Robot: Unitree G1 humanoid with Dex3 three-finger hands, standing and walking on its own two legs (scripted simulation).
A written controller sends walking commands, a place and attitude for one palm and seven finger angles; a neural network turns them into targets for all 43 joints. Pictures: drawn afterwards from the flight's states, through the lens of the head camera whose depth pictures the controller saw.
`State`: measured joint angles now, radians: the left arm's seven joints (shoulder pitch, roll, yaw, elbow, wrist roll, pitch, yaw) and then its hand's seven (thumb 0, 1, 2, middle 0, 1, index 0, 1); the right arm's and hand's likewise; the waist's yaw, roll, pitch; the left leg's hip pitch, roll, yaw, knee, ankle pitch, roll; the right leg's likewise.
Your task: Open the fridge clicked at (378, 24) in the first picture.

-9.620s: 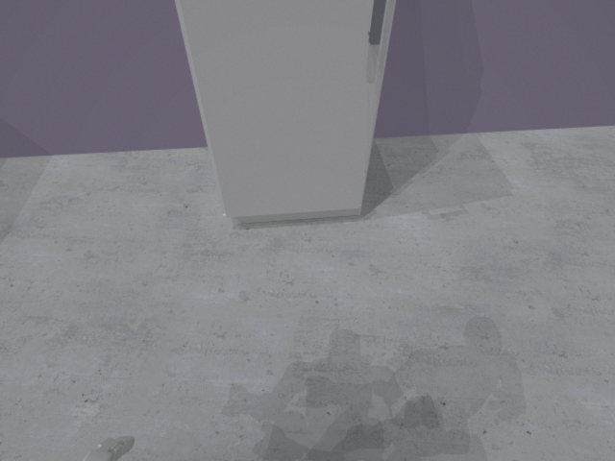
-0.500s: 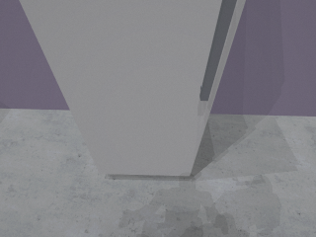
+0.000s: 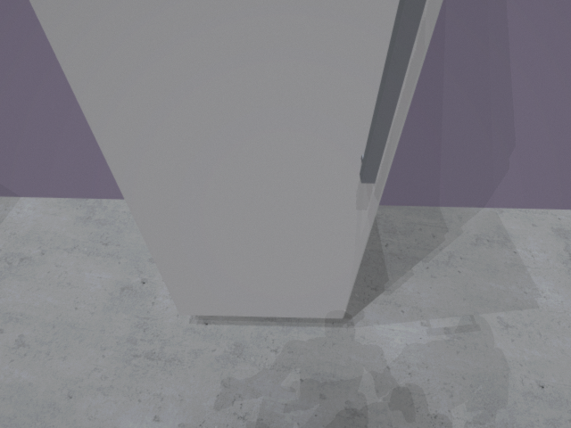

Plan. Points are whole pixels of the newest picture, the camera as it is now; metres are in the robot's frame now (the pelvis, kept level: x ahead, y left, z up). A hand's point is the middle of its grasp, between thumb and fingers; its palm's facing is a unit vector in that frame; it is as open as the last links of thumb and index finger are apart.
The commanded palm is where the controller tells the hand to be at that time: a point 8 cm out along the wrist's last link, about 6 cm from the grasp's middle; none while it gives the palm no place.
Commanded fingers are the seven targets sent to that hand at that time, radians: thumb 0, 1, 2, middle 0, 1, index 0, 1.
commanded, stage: shuffle to correct the standing spot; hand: right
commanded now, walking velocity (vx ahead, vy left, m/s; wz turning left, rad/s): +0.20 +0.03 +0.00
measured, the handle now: (388, 76) +0.57 -0.12 +0.23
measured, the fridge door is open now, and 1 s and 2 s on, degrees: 0 0 0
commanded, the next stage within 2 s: come to a stop and stand still in 0.42 s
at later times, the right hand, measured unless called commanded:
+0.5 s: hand out of the picture -0.01 -0.16 -0.20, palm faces +0.10 +0.99 -0.13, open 7.4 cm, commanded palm none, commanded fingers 0.00 -0.90 -0.90 0.20 0.30 0.20 0.30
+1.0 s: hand (399, 413) +0.20 -0.18 -0.19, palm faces +0.03 +0.97 -0.26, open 7.3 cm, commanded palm none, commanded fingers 0.00 -0.90 -0.90 0.20 0.30 0.20 0.30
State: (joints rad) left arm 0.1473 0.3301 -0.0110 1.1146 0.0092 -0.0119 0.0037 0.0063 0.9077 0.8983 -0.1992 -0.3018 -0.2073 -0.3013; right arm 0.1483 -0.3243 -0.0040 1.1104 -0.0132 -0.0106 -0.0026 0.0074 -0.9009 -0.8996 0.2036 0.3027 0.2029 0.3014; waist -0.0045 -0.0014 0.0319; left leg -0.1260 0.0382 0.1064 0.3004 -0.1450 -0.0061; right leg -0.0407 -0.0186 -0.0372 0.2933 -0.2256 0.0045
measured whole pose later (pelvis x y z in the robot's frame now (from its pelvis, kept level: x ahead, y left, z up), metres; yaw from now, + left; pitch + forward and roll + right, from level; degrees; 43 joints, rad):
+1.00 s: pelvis +0.12 +0.01 -0.03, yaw -2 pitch -2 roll +1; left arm 0.29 0.14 0.06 1.10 0.00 0.03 0.05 0.00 0.91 0.90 -0.20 -0.30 -0.21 -0.30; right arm 0.14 -0.18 -0.06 1.00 -0.03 0.00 -0.04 0.01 -0.92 -0.90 0.20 0.30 0.20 0.30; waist 0.04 -0.03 0.12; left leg -0.34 0.04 0.12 0.61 -0.24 0.02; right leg -0.27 -0.05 -0.05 0.90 -0.56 0.01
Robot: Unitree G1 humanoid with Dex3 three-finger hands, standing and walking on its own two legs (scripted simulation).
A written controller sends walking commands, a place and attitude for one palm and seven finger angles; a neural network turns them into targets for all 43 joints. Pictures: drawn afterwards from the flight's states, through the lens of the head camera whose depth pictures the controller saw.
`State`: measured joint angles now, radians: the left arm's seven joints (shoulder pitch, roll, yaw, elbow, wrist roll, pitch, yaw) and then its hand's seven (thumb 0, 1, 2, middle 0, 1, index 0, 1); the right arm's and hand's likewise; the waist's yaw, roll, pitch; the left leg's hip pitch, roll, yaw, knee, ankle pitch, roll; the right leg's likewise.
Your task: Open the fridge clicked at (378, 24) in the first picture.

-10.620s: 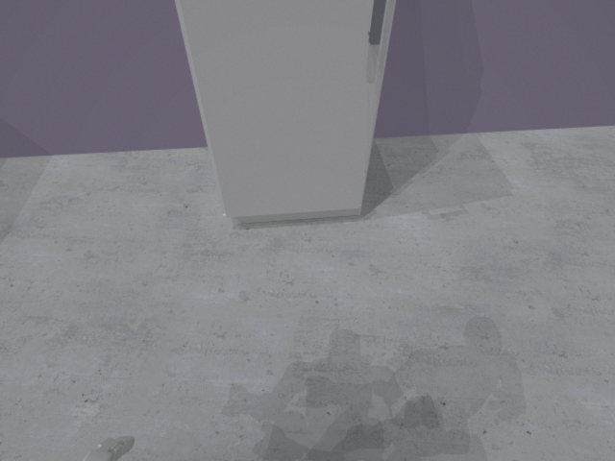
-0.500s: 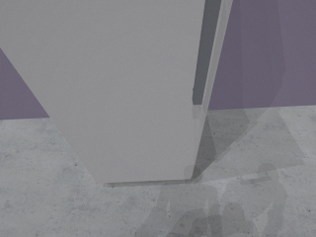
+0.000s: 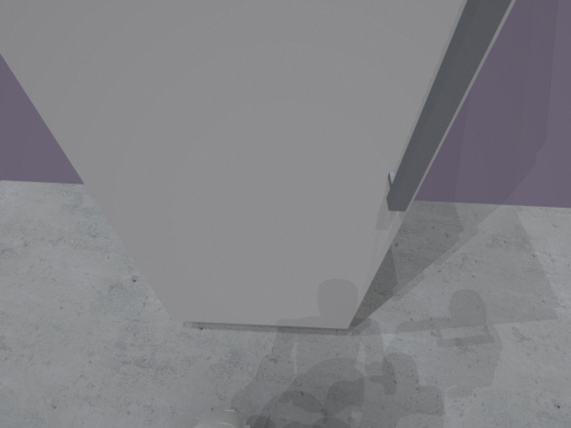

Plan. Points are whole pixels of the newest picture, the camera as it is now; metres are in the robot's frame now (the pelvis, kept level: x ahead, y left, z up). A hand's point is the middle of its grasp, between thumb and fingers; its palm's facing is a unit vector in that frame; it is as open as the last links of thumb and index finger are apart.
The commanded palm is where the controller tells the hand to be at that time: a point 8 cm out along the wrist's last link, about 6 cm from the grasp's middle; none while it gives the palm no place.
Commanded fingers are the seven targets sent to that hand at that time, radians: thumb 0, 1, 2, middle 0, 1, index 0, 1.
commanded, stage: come to a stop and stand still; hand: right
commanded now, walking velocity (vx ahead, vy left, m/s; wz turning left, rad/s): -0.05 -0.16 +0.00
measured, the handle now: (440, 84) +0.46 -0.12 +0.25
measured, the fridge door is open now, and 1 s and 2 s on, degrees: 0 0 0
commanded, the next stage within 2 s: look again from close up in 1.04 s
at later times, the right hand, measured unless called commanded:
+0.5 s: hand out of the picture -0.03 -0.22 -0.16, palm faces +0.01 +0.98 -0.21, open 7.4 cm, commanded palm none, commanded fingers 0.00 -0.90 -0.90 0.20 0.30 0.20 0.30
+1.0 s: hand out of the picture -0.05 -0.16 -0.16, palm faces +0.01 +0.99 -0.15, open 7.4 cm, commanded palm none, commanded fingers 0.00 -0.90 -0.90 0.20 0.30 0.20 0.30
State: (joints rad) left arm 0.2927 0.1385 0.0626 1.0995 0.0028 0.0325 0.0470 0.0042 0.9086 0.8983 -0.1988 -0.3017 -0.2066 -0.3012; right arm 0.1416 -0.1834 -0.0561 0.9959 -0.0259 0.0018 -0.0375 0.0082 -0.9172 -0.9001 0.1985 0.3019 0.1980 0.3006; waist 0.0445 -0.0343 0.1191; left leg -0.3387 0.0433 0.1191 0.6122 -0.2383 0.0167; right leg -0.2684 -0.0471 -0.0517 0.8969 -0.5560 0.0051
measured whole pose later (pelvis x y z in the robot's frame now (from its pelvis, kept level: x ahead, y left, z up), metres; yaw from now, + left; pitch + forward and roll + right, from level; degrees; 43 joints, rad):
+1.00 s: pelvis -0.04 +0.00 +0.02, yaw +2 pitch -2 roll +0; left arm 0.29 0.12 0.01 1.17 0.00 0.00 0.03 0.01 0.91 0.90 -0.20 -0.30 -0.20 -0.30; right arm 0.32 -0.12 0.01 1.14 -0.01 -0.01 -0.04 0.01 -0.91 -0.90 0.20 0.30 0.20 0.30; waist 0.00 0.01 0.03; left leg -0.11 -0.01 0.07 0.38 -0.24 0.02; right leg -0.14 -0.03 -0.09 0.40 -0.22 0.00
